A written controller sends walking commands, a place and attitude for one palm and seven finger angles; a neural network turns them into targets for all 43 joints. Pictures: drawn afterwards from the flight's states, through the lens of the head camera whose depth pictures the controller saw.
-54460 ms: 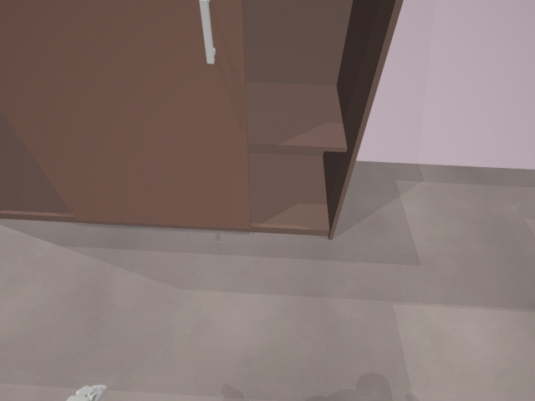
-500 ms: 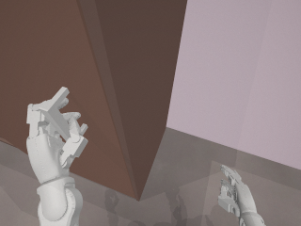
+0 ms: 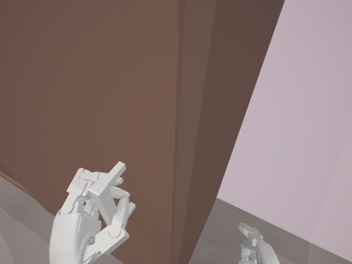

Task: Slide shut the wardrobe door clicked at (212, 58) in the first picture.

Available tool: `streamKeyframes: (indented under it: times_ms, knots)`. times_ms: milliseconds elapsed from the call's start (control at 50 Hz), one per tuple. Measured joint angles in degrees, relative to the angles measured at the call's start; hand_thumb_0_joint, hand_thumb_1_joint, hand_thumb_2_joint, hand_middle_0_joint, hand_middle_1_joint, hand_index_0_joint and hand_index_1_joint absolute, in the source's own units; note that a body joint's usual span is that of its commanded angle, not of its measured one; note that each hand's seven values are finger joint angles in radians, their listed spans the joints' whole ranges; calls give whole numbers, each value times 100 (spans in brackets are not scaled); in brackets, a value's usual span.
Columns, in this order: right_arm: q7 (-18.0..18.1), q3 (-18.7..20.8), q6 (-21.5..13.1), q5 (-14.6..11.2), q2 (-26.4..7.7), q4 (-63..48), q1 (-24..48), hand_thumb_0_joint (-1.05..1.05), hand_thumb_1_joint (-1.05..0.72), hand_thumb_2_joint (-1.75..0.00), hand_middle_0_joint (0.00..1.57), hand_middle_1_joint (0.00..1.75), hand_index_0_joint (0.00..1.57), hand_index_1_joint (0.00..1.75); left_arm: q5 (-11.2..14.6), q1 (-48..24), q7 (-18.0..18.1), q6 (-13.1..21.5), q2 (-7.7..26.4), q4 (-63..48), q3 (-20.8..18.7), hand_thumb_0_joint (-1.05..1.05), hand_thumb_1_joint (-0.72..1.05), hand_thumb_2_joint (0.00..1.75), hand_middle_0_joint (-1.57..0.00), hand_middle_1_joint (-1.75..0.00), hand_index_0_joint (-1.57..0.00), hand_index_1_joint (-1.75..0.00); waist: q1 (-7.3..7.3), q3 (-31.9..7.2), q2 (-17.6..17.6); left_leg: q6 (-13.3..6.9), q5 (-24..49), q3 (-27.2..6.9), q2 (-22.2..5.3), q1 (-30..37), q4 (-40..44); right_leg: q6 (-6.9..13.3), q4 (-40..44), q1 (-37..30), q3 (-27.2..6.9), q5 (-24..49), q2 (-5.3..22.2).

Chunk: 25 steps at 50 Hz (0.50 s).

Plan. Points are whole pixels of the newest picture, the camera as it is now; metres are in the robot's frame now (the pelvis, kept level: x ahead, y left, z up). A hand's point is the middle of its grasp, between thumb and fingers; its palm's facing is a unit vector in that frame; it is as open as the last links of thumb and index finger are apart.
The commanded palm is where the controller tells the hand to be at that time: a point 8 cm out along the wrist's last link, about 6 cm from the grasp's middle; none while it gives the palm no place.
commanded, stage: step sideways, sliding the door along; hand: left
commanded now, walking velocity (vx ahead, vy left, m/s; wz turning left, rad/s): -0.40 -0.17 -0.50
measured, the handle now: (117, 201) +0.18 +0.13 +0.16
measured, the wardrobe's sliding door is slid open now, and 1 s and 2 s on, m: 0.00 0.00 0.00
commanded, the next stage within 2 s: none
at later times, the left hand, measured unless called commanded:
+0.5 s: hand (120, 213) +0.15 +0.12 +0.17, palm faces +0.29 -0.95 +0.06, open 5.5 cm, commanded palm +0.09 +0.10 +0.16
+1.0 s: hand (128, 229) +0.14 +0.10 +0.17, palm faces +0.29 -0.96 +0.02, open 5.8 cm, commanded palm +0.08 +0.08 +0.16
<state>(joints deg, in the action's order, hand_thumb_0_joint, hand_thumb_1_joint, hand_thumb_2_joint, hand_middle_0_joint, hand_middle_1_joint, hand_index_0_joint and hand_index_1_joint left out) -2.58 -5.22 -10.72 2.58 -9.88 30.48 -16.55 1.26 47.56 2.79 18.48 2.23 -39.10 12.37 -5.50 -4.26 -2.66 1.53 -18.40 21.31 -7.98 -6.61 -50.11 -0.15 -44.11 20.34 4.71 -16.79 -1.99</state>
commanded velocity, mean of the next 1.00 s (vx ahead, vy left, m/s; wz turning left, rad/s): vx -0.33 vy -0.18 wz -0.46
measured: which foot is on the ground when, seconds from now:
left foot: down 0.00-0.16, up 0.18-0.26, down 0.28-1.00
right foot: up 0.00-0.08, down 0.10-0.28, up 0.30-0.64, down 0.66-0.88, up 0.90-1.00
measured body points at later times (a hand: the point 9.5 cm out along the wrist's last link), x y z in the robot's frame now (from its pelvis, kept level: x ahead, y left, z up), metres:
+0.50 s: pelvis +0.02 -0.02 +0.01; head +0.05 +0.01 +0.46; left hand +0.13 +0.17 +0.17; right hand +0.28 -0.14 +0.00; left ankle -0.07 +0.05 -0.73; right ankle +0.09 -0.15 -0.67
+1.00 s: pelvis -0.06 -0.05 +0.01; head -0.04 -0.03 +0.46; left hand +0.11 +0.15 +0.17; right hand +0.08 -0.32 -0.03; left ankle -0.07 +0.05 -0.73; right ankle -0.05 -0.19 -0.64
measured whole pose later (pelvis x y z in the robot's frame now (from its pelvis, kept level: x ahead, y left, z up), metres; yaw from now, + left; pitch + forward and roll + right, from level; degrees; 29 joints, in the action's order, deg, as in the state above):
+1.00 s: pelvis -0.06 -0.05 +0.01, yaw -13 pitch +1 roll -4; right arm -0.7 0.8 -7.4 1.7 -14.0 28.2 -13.6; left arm 1.2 43.7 13.4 12.4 0.5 -42.6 -2.3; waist -4.1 0.3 -0.2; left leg -0.7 -20.5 7.4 -7.1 -13.5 -33.4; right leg -2.5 -62.5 34.3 -0.1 -26.2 -4.4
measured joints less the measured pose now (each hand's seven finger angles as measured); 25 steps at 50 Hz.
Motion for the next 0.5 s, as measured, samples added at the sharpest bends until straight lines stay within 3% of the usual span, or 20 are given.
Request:
streamKeyframes:
  times_ms: [60, 100, 160, 180, 200, 240, 260, 280, 340, 380, 440, 500]
  knots:
    - [42, 73, -83, 68, -141, -85, -79, 2, -90, -90, 20, 30, 21, 30, 29, 184, -152, 116, 76, -85, -36, 2, 62, 83, -34, -160, -35, -145, 136, 44, -45, -55, 8, 192, -150, 121, -81, -34, 90, 232, 85, 323, -95]
    - [76, 135, -150, 78, -268, -141, -158, 2, -90, -90, 20, 30, 21, 30, 44, 281, -251, 134, 142, -187, -18, 2, 61, 83, -37, -160, -36, -148, 207, 71, -129, -49, -89, 136, -262, 171, -225, 63, 74, 216, 73, 306, -150]
    - [116, 225, -226, 55, -436, -87, -172, 2, -90, -90, 20, 30, 21, 30, 15, 426, -396, 217, 159, -269, 81, 1, 60, 83, -42, -160, -38, -150, 77, -25, -231, 56, -20, -314, -347, -97, -626, 286, 268, 12, -207, -76, -371]
    - [158, 250, -230, 48, -483, -86, -94, 2, -90, -90, 20, 30, 21, 30, -28, 419, -418, 264, 151, -290, 131, 1, 60, 83, -44, -160, -39, -151, -28, -21, -176, 131, -201, -647, -168, -329, -779, 438, 311, 61, -446, -102, -444]
    - [221, 272, -219, 38, -532, -119, 31, 2, -90, -90, 20, 30, 21, 30, -92, 373, -425, 320, 150, -301, 191, 1, 60, 83, -45, -160, -40, -151, -125, 48, -88, 169, -848, -1023, 117, -601, -857, 483, 338, 136, -730, -91, -489]
    - [313, 299, -164, 75, -617, -274, 394, 2, -90, -90, 20, 30, 21, 30, -256, 261, -401, 368, 145, -348, 311, 2, 60, 83, -46, -159, -42, -151, -220, 329, 59, 109, -1578, -1546, 537, -1007, -277, 348, 436, 257, -1227, 122, -574]
    - [323, 300, -126, 97, -639, -393, 607, 2, -91, -90, 20, 30, 21, 30, -320, 243, -366, 338, 121, -426, 364, 2, 60, 83, -47, -158, -43, -150, -202, 500, 94, 62, -1031, -1611, 568, -1032, 472, 255, 434, 323, -1329, 314, -610]
    - [292, 293, -90, 81, -654, -548, 793, 2, -91, -90, 20, 30, 21, 30, -365, 290, -309, 311, 103, -545, 426, 2, 60, 83, -46, -158, -43, -150, -159, 622, 87, -33, 18, -1552, 477, -948, 1166, 152, 325, 426, -1326, 455, -661]
    - [79, 323, 3, 41, -429, -758, 1167, 2, -91, -90, 20, 30, 21, 30, -443, 372, -111, 340, 194, -626, 385, 2, 59, 83, -46, -159, -44, -147, -294, 598, 232, -375, -479, -1135, 453, -670, 1637, -43, -813, 981, -924, -912, -385]
    - [2, 254, -32, 46, -250, -818, 1239, 2, -91, -90, 20, 30, 21, 30, -374, 395, -7, 236, 227, -574, 285, 3, 59, 83, -47, -161, -46, -147, -302, 483, 136, -395, -663, -1005, 322, -550, 1770, -126, -1349, 1228, -466, -1324, -153]
    - [-114, 58, -132, 27, -6, -894, 1159, 2, -91, -90, 20, 30, 21, 30, -283, 477, 139, -81, 150, -611, 146, 4, 58, 84, -48, -163, -49, -151, -276, 424, -44, -281, -577, -854, 15, -326, 1941, -199, -1133, 1300, 83, -1079, 21]
    - [-197, -161, -179, 22, 160, -954, 1003, 1, -91, -90, 20, 30, 21, 30, -248, 538, 243, -414, 19, -820, -52, 5, 61, 84, -46, -162, -49, -153, -181, 532, -64, -170, -571, -741, -249, -188, 1846, -250, -416, 1170, 304, -489, 5]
